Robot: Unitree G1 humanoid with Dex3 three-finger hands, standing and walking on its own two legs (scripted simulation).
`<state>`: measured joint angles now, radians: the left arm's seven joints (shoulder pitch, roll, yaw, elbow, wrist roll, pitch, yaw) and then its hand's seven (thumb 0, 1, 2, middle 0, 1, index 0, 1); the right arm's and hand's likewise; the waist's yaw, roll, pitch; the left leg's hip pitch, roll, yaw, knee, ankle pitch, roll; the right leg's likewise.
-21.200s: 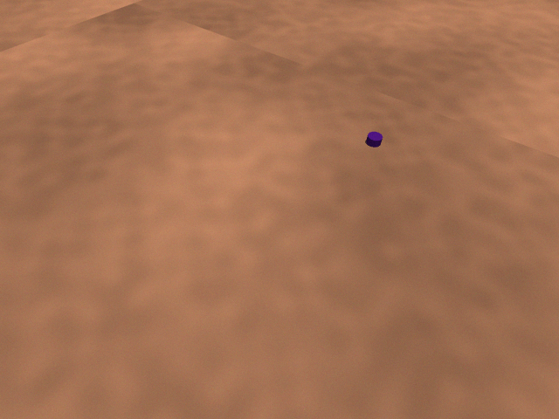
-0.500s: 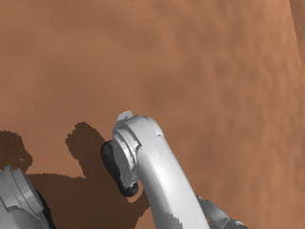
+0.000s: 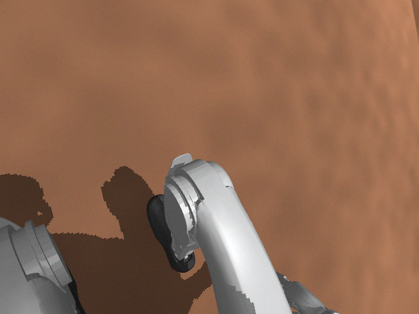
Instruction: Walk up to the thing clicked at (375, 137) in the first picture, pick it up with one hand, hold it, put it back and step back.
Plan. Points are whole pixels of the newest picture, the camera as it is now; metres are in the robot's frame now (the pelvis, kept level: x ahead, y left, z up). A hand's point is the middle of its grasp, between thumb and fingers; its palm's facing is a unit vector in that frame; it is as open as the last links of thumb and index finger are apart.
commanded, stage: settle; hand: left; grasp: from above
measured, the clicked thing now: out of the picture +0.49 +0.35 -0.28
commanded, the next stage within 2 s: lift in 0.56 s
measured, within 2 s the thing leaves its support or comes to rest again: neither
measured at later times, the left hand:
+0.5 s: hand out of the picture +0.47 +0.34 -0.16, palm faces -0.41 -0.11 -0.90, open 9.4 cm
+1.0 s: hand out of the picture +0.44 +0.34 -0.09, palm faces -0.45 -0.15 -0.88, open 9.4 cm
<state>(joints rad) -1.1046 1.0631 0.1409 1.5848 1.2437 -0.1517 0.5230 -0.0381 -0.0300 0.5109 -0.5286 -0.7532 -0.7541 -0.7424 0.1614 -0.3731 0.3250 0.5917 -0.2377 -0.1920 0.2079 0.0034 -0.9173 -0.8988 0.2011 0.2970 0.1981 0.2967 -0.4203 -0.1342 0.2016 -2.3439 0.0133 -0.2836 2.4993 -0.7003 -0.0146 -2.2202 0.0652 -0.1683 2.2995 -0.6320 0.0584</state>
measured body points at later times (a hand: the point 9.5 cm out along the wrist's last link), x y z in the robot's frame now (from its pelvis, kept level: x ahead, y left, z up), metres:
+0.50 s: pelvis +0.00 -0.01 +0.01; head +0.24 +0.11 +0.37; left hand +0.48 +0.34 -0.11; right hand +0.09 -0.27 -0.07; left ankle +0.06 +0.13 -0.29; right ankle +0.13 -0.12 -0.28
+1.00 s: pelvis +0.00 -0.01 +0.05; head +0.23 +0.08 +0.42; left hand +0.46 +0.34 -0.04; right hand +0.08 -0.28 -0.05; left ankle +0.06 +0.13 -0.29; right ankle +0.13 -0.12 -0.28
